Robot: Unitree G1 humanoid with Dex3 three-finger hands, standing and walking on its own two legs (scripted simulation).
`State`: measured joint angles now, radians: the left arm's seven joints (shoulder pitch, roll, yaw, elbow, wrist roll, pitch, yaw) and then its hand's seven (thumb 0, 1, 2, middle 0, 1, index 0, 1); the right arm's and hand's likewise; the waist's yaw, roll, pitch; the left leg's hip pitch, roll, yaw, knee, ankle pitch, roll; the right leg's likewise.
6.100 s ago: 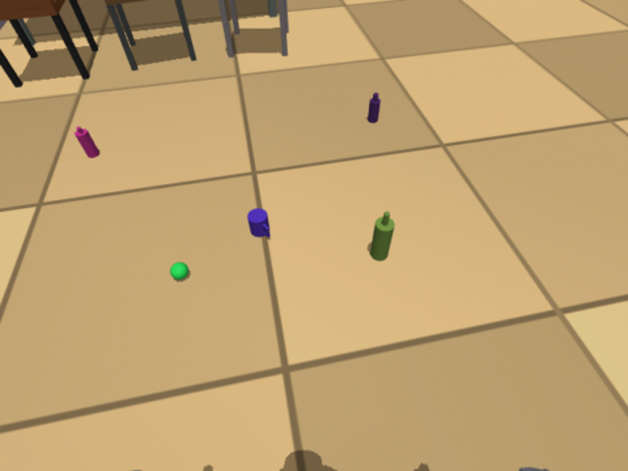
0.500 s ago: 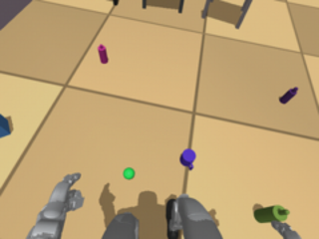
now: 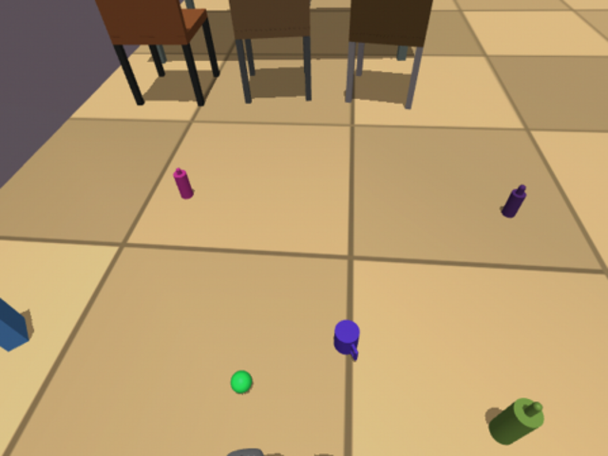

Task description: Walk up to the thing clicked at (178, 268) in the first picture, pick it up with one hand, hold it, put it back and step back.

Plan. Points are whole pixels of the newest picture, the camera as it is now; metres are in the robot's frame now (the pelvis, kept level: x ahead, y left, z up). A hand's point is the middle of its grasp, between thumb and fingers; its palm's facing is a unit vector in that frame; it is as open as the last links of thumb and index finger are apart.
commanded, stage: walk up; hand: left
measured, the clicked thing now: (241, 381) +0.46 +0.25 -0.72
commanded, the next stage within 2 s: none
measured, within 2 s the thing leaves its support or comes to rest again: neither
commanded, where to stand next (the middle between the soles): +0.09 +0.02 m, yaw +4 degrees
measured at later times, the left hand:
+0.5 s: hand out of the picture +0.08 +0.24 -0.14, palm faces +0.09 -0.92 -0.39, open 7.3 cm
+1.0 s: hand out of the picture +0.04 +0.33 -0.12, palm faces +0.12 -0.82 -0.56, open 7.3 cm
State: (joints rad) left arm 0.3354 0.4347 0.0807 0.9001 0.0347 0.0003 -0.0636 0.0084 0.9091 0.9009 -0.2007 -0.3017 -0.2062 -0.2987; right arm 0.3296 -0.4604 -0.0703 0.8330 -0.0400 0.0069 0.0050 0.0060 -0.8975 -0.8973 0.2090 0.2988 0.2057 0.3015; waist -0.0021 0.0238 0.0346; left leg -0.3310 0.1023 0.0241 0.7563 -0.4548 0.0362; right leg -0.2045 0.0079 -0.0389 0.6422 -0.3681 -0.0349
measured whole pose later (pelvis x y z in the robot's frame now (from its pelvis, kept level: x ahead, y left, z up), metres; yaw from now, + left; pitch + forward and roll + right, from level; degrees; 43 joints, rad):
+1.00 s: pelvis +0.01 +0.03 -0.01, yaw +7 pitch -4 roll +1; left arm 0.22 0.37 0.05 0.86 0.03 -0.02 0.08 0.01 0.90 0.90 -0.21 -0.30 -0.21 -0.30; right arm 0.16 -0.43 -0.10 0.79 -0.02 0.12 0.05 0.01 -0.91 -0.90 0.20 0.30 0.20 0.30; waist 0.03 0.12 0.19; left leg -0.48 -0.12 -0.16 1.32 -0.47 0.00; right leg -0.42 -0.08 -0.04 0.68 -0.20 -0.01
